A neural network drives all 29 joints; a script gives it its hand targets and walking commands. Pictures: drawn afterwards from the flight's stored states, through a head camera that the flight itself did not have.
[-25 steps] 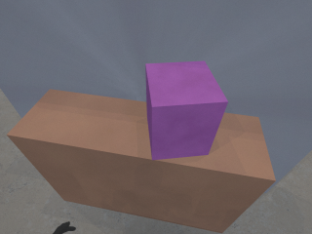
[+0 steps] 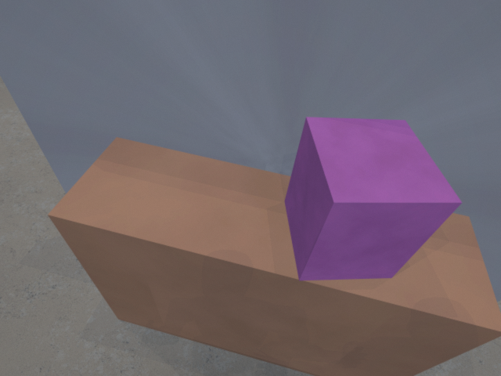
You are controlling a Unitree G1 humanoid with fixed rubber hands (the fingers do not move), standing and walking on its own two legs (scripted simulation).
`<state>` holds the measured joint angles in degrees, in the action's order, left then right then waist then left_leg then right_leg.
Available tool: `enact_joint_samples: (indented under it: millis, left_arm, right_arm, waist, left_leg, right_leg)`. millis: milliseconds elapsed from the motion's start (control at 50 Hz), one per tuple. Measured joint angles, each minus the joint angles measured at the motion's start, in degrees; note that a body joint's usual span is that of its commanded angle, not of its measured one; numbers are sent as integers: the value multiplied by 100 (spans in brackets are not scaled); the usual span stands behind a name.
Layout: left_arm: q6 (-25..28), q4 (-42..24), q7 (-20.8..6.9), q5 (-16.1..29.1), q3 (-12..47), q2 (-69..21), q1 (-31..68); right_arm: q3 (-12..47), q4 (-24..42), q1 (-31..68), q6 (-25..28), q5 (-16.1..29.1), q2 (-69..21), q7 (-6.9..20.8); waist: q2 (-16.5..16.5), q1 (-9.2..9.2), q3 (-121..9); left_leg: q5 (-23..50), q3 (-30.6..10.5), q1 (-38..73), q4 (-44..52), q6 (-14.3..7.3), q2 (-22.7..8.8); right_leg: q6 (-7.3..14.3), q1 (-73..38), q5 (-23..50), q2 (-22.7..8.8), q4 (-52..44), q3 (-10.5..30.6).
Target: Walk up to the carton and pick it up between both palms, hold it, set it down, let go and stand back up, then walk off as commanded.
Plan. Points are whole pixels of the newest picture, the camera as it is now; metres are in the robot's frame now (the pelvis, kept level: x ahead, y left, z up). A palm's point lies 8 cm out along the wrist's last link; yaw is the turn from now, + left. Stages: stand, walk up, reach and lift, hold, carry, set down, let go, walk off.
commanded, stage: walk up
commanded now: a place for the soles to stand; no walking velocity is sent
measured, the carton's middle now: (351, 201) +0.45 -0.17 +0.02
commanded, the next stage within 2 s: none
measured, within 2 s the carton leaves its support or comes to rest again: neither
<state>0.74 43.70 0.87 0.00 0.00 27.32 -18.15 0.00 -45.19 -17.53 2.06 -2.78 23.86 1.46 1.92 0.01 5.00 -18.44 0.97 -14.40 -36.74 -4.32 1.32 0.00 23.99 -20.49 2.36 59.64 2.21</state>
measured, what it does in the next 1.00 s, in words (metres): steps on the spot: right foot, then left foot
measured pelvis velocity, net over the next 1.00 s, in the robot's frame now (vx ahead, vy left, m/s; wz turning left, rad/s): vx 0.02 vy -0.06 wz -0.09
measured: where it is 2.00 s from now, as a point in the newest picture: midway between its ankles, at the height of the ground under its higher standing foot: outside the picture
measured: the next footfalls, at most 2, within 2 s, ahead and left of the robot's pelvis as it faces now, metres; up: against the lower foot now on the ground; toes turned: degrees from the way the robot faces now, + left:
right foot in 0.38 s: +0.10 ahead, -0.18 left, +0.00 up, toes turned +0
left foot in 0.70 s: +0.05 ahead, +0.02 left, +0.00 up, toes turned -7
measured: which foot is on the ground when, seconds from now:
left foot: down 0.00-0.42, up 0.44-0.68, down 0.70-1.00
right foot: up 0.00-0.36, down 0.38-0.76, up 0.78-1.00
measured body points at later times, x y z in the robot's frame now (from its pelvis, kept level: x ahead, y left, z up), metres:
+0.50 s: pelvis +0.00 -0.07 -0.01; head +0.02 -0.07 +0.44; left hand +0.10 +0.25 -0.11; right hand +0.09 -0.39 -0.11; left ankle +0.02 +0.04 -0.72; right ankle +0.06 -0.18 -0.73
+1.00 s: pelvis +0.02 -0.06 -0.01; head +0.04 -0.04 +0.44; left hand +0.12 +0.25 -0.12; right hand +0.08 -0.39 -0.10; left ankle +0.02 +0.03 -0.73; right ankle +0.02 -0.20 -0.71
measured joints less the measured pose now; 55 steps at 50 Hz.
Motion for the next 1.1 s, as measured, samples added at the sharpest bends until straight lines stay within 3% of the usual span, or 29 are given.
enact_joint_samples:
  millis: [240, 380, 400, 480, 680, 760, 840, 920, 1000, 1060, 1100]
  left_arm:
    - [-171, -3, 0, 0, 0, -22, 0]
    - [-118, -7, -10, 0, 0, -30, -2]
    - [-86, -4, -10, 0, 1, -38, -1]
    - [37, -1, -10, 0, 0, -142, 0]
    - [91, 1, -10, 0, 0, -153, 0]
    - [91, 2, -10, 0, 1, -177, 14]
    - [48, 3, -10, 0, 0, -218, 15]
    - [45, 1, -10, 0, 0, -217, 14]
    - [45, -2, -10, 0, 0, -214, 12]
    - [58, -1, -10, 0, 1, -218, 13]
    - [78, -1, -10, 0, 0, -224, 14]
  right_arm:
    - [1, 106, 3, 32, 39, -39, -139]
    - [1, 125, 195, -8, 39, -41, -139]
    - [1, 125, 262, -38, 39, -41, -139]
    - [1, 121, 395, -150, 39, -44, -139]
    - [1, -169, 394, -235, 40, -25, -132]
    - [1, -303, 366, -221, 40, -31, -132]
    - [1, -345, 375, -190, 40, -31, -132]
    - [1, -290, 444, -101, 40, -32, -132]
    - [2, -224, 466, -80, 40, -33, -132]
    - [1, -190, 521, -80, 46, -33, -132]
    - [1, -178, 568, -86, 72, -33, -132]
  waist:
    - [101, 1, 8]
    - [100, 6, 7]
    - [56, 2, 36]
    - [-56, 1, 78]
    - [-150, -2, 75]
    - [-82, -2, 75]
    - [-75, -3, 75]
    - [-72, 0, 77]
    - [-67, 4, 72]
    - [-83, 0, 85]
    - [-138, -1, 88]
  left_leg:
    - [-31, 58, 6, 0, 0, 3]
    - [-127, 188, -55, -105, 62, -69]
    - [-200, 182, -100, -235, 66, -127]
    - [-901, 167, -216, -654, 67, -180]
    - [-945, 162, -228, -631, 67, -172]
    - [-115, 180, -73, -207, 87, -130]
    - [-307, 175, 92, -206, 95, -150]
    - [-328, 179, 78, -204, 95, -201]
    - [-339, 194, 52, -204, 110, -207]
    - [-379, 231, 41, -255, 173, -218]
    - [-395, 230, 45, -301, 180, -268]
  right_leg:
    - [0, -6, 3, 42, -568, 61]
    - [0, -490, 21, -187, -2137, 65]
    - [4, -499, 377, -132, -2227, 55]
    - [138, -486, 575, 24, -2183, 84]
    - [189, -484, 691, 204, -2432, 106]
    - [190, -487, 647, 198, -2324, 133]
    - [189, -452, -182, 223, -1493, 137]
    - [189, -448, -320, 147, -1145, 143]
    - [189, -579, -369, -14, -1660, 148]
    - [172, -756, 421, -61, -2391, 140]
    - [122, -745, 470, -14, -2336, 137]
